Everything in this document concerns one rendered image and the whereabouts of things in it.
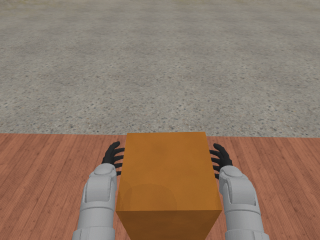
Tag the left robot forearm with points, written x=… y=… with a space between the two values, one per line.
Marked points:
x=96 y=214

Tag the left robot hand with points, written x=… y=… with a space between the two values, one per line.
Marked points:
x=110 y=157

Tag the carton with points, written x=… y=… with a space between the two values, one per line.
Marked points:
x=167 y=188

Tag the right robot forearm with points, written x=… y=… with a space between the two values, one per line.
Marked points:
x=241 y=206

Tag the right robot hand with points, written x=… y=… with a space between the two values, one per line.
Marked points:
x=224 y=159

